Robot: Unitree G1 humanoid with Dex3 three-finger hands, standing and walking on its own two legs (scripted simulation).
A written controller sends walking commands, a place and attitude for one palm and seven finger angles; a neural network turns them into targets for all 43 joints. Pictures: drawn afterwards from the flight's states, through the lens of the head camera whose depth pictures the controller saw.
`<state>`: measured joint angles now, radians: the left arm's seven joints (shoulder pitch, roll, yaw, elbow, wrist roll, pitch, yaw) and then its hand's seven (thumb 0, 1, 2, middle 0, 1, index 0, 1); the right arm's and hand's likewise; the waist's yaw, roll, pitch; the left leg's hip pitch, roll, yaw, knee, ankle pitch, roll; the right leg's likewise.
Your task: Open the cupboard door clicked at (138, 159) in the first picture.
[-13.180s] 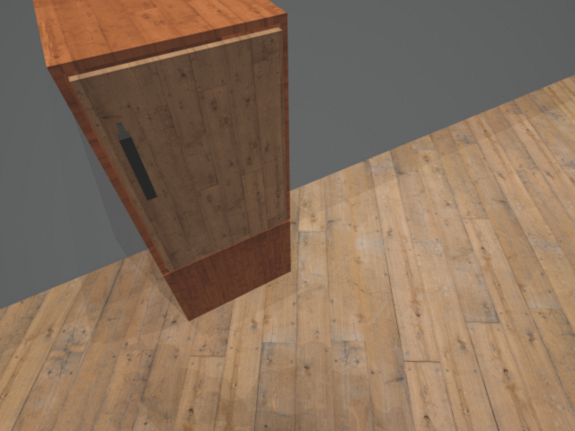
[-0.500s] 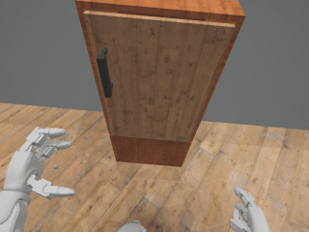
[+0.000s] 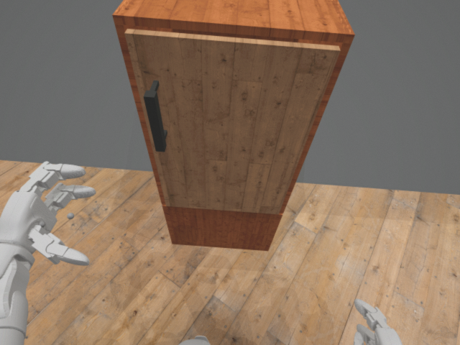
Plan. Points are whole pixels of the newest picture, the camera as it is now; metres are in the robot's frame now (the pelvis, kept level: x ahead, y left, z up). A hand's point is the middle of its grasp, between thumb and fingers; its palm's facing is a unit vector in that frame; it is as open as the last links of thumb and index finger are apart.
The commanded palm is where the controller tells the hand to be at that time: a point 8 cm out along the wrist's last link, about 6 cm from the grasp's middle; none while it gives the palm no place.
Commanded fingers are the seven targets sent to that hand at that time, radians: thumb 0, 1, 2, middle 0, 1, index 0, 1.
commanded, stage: raise the hand with hooked fingers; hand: left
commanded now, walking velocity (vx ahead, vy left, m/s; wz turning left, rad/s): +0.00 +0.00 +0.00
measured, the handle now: (158, 117) +0.56 +0.20 +0.06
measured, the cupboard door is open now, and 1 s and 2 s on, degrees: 0 0 0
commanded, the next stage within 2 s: move the hooked fingers beside the handle in 0.36 s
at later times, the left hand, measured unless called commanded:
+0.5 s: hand (68, 216) +0.29 +0.28 +0.07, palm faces +0.02 -1.00 -0.03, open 14.0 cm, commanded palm +0.27 +0.33 +0.07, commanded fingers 0.00 -0.50 0.30 -0.30 -1.20 -0.30 -1.20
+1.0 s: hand (91, 181) +0.37 +0.27 +0.07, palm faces +0.01 -1.00 -0.01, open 14.0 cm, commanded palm +0.34 +0.32 +0.07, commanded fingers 0.00 -0.50 0.30 -0.30 -1.20 -0.30 -1.20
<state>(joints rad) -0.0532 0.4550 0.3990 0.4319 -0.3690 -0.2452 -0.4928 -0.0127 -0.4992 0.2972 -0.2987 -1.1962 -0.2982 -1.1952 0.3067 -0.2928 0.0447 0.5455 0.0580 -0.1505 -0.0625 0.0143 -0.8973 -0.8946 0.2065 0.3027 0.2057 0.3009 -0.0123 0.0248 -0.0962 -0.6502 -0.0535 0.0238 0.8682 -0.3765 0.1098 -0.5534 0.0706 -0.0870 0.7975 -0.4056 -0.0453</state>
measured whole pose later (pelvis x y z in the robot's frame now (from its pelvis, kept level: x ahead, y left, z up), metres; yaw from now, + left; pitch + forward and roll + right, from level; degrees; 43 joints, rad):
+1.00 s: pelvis +0.01 +0.00 +0.00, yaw -1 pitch +12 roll -3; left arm -0.29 0.49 0.42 0.67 -0.31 -0.28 -0.47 -0.01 -0.50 0.30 -0.30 -1.20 -0.30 -1.20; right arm 0.33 -0.29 0.04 0.56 0.05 -0.08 -0.05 0.01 -0.90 -0.89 0.21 0.30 0.21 0.30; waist -0.04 0.02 -0.10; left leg -0.71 -0.05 0.04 0.88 -0.40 0.11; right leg -0.62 0.07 -0.07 0.82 -0.42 -0.04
